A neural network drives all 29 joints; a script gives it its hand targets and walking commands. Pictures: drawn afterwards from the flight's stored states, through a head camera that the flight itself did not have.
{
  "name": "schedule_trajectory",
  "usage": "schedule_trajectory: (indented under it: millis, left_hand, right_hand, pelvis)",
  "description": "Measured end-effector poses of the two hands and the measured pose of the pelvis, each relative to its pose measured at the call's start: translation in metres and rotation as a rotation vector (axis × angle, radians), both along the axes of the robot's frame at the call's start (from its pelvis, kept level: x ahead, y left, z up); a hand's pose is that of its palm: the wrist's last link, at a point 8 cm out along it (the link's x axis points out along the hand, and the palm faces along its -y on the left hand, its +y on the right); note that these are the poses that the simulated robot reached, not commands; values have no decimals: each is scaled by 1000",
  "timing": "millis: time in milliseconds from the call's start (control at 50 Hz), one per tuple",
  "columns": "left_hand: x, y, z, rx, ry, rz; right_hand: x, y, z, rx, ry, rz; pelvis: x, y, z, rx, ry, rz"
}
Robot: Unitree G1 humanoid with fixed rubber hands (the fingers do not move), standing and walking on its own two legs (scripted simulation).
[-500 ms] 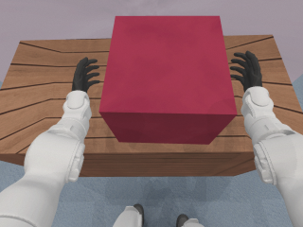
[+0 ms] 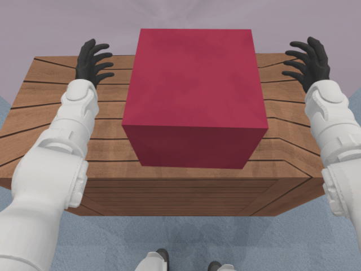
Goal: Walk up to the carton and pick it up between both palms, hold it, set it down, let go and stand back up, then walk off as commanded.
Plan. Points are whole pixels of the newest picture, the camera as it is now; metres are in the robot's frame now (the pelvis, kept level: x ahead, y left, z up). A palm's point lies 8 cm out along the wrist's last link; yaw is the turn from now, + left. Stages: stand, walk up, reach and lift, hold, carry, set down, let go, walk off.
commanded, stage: set down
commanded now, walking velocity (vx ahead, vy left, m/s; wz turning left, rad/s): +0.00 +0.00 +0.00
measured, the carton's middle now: (193, 101) +0.51 +0.03 +0.00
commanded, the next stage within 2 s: none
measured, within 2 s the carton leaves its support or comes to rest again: neither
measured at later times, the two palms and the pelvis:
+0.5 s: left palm (73, 85) +0.44 +0.27 +0.12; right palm (330, 79) +0.47 -0.22 +0.14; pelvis +0.00 +0.00 +0.02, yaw +2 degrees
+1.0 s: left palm (70, 130) +0.36 +0.27 +0.08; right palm (318, 129) +0.40 -0.22 +0.08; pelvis +0.02 -0.01 +0.03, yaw +3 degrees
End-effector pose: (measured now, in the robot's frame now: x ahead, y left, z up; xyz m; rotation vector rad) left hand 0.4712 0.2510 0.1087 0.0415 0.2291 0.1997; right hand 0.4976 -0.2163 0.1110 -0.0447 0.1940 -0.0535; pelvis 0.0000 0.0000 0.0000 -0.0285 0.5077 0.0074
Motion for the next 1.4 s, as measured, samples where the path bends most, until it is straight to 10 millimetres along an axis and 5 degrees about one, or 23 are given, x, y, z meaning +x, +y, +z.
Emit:
schedule_trajectory:
  millis: [180,340,760,1400]
  left_hand:
    - [-8,18,29,-4,5,33]
    - [-16,20,25,-8,28,13]
    - [-68,10,-7,-29,55,-10]
    - [-167,1,-70,-35,51,-15]
  right_hand:
    - [-2,3,43,1,8,-27]
    - [-11,-2,50,0,25,-40]
    - [-70,-4,-12,12,78,13]
    - [-167,-6,-74,19,83,-5]
  pelvis:
    - [3,1,10,-5,-76,20]
    - [3,3,18,-7,-118,32]
    - [7,1,30,12,-244,31]
    - [31,-6,36,35,-423,43]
